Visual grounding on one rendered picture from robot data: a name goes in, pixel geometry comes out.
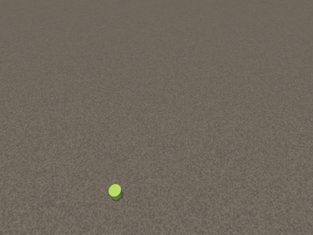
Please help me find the tin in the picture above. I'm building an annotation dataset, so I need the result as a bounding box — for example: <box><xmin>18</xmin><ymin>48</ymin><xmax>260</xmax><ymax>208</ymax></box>
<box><xmin>109</xmin><ymin>184</ymin><xmax>122</xmax><ymax>200</ymax></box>

